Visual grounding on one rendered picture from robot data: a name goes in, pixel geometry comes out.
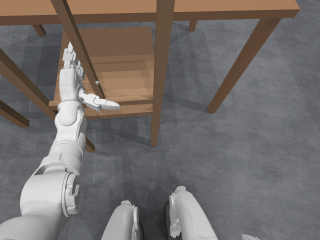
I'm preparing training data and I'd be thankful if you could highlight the right robot thigh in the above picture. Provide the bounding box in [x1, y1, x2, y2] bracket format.
[169, 190, 218, 240]

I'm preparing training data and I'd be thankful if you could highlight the chair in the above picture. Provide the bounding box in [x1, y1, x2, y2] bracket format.
[0, 0, 175, 153]

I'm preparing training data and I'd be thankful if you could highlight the robot left shin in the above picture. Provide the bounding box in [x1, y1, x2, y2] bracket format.
[121, 200, 140, 240]

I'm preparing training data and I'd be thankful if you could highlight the table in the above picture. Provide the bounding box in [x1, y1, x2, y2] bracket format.
[0, 0, 300, 128]

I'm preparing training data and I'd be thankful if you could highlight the robot left hand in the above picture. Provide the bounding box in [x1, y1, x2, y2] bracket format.
[59, 42, 121, 112]

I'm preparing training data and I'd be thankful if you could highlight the left robot forearm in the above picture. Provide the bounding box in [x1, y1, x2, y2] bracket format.
[20, 100, 87, 215]

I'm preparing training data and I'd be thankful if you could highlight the left robot upper arm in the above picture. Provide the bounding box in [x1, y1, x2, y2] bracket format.
[0, 171, 84, 240]

